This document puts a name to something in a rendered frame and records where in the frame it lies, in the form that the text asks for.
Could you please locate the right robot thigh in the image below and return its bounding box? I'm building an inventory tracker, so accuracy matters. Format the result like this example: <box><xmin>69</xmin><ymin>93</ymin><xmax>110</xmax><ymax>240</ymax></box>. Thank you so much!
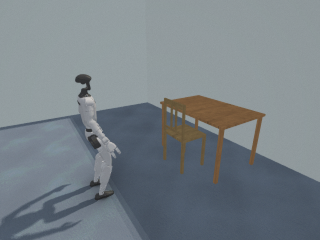
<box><xmin>90</xmin><ymin>136</ymin><xmax>112</xmax><ymax>171</ymax></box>

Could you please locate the left robot thigh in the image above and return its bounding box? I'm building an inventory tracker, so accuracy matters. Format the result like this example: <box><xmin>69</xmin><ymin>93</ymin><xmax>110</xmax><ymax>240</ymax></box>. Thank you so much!
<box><xmin>95</xmin><ymin>148</ymin><xmax>103</xmax><ymax>162</ymax></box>

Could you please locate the chair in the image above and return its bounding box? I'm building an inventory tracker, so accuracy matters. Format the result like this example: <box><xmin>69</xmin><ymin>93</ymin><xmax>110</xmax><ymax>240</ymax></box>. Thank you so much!
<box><xmin>163</xmin><ymin>98</ymin><xmax>207</xmax><ymax>174</ymax></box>

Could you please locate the robot thigh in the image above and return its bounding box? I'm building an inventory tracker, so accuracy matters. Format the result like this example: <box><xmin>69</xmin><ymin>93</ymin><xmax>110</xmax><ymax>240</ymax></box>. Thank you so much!
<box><xmin>90</xmin><ymin>136</ymin><xmax>112</xmax><ymax>171</ymax></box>
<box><xmin>95</xmin><ymin>148</ymin><xmax>103</xmax><ymax>162</ymax></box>

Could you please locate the robot right forearm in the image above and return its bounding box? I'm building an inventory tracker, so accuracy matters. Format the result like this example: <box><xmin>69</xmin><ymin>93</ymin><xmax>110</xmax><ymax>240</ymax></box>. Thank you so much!
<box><xmin>89</xmin><ymin>120</ymin><xmax>110</xmax><ymax>145</ymax></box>

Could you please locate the robot right upper arm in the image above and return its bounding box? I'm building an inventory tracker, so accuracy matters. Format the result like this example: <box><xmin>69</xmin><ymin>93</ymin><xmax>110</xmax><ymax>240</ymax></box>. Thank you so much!
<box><xmin>84</xmin><ymin>97</ymin><xmax>96</xmax><ymax>127</ymax></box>

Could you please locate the robot right hand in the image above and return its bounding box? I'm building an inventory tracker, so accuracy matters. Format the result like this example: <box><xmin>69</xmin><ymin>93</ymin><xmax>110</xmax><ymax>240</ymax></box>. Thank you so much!
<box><xmin>105</xmin><ymin>142</ymin><xmax>121</xmax><ymax>158</ymax></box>

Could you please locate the table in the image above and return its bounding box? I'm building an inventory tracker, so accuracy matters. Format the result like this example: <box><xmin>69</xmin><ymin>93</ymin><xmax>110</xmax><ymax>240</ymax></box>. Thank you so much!
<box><xmin>160</xmin><ymin>95</ymin><xmax>266</xmax><ymax>184</ymax></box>

